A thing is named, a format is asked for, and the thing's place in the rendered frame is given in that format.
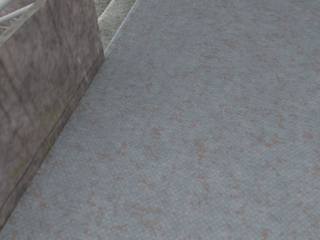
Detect stairs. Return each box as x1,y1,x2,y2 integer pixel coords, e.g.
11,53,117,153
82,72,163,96
94,0,136,52

